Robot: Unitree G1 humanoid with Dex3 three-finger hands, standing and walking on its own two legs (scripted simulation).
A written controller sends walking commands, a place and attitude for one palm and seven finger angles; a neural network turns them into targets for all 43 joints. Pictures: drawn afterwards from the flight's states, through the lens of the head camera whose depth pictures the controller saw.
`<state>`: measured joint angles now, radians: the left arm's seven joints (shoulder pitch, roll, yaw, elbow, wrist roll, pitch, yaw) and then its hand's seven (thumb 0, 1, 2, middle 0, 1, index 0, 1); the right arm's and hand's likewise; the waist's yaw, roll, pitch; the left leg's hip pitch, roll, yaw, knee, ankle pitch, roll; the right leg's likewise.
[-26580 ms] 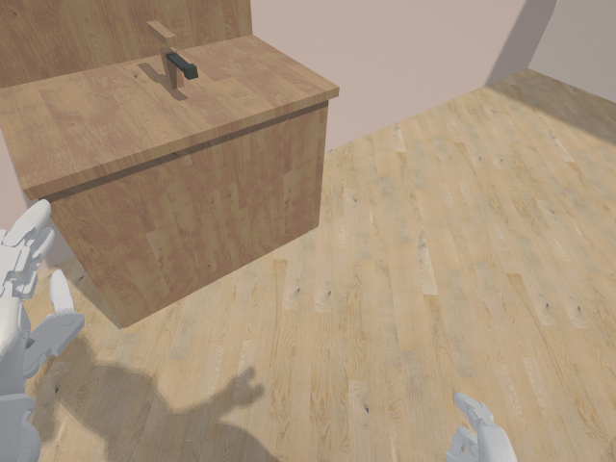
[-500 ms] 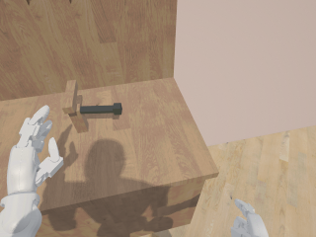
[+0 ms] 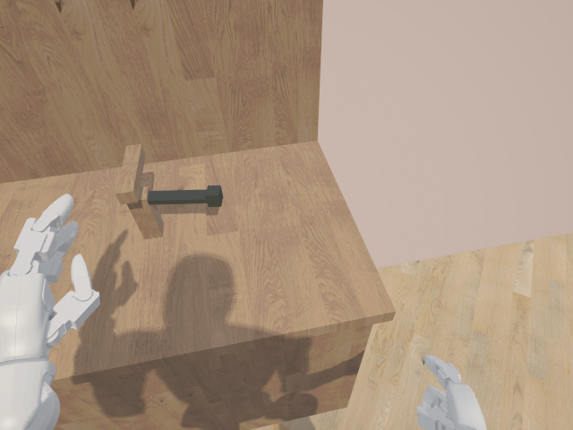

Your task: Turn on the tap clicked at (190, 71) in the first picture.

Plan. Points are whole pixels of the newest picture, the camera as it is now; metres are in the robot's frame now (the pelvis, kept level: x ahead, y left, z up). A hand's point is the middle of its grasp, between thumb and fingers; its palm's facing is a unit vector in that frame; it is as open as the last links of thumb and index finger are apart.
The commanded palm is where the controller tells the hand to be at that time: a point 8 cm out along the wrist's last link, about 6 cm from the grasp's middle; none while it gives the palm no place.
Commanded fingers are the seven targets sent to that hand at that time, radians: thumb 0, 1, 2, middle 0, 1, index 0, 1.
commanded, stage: step back with the hand held close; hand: left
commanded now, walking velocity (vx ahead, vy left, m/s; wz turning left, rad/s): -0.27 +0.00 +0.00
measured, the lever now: (214, 196) +0.48 +0.20 +0.05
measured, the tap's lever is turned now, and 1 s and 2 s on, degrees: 79 79 79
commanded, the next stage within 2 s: stop stepping back and stand still in 1.46 s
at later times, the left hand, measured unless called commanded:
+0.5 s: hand (48, 338) +0.15 +0.25 +0.16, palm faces +0.36 -0.81 -0.47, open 7.5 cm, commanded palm +0.11 +0.29 +0.17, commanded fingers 0.00 0.90 0.90 -0.20 -0.30 -0.20 -0.30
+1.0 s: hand out of the picture +0.07 +0.26 +0.16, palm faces +0.47 -0.77 -0.44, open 7.5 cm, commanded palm +0.02 +0.30 +0.17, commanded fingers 0.00 0.90 0.90 -0.20 -0.30 -0.20 -0.30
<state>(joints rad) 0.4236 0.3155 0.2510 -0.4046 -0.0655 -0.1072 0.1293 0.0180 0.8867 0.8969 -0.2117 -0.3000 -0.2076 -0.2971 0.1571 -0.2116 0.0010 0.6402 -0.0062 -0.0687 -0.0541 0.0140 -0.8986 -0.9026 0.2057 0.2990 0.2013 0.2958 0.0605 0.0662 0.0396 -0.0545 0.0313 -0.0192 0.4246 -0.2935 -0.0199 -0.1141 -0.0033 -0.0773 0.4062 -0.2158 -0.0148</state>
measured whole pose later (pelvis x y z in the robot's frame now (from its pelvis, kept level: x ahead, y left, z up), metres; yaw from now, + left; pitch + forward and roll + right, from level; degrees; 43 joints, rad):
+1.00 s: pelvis -0.12 +0.01 -0.02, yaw +4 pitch +0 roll +1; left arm 0.49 0.36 0.37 -0.53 -0.02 -0.25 0.15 0.02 0.88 0.90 -0.21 -0.30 -0.21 -0.30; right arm 0.21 -0.21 -0.02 0.60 -0.01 -0.07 -0.04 0.01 -0.90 -0.90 0.21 0.30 0.20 0.30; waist 0.02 0.00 0.06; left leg -0.46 0.00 0.00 0.75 -0.44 0.01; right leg -0.45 -0.01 0.00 0.57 -0.12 -0.01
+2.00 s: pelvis -0.26 -0.02 -0.01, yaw -3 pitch -2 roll +0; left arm 0.46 0.34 0.30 -0.43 -0.03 -0.14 0.15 0.02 0.88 0.90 -0.21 -0.30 -0.21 -0.30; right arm 0.26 -0.22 0.00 0.65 0.00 -0.09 -0.07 0.02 -0.90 -0.90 0.21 0.30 0.20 0.30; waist -0.03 0.01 -0.03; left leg -0.25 0.02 0.01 0.57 -0.39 0.03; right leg -0.32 0.03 -0.04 0.54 -0.22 -0.04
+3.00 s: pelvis -0.22 -0.01 +0.00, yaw -3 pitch -1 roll -1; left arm 0.47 0.35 0.32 -0.46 -0.05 -0.15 0.14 0.02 0.89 0.90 -0.21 -0.30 -0.21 -0.30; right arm 0.18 -0.21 0.00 0.60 0.00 -0.07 -0.07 0.01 -0.90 -0.90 0.21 0.30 0.20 0.30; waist 0.01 0.00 0.01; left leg -0.14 0.00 0.02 0.44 -0.29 0.02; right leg -0.19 0.04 -0.01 0.40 -0.19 -0.02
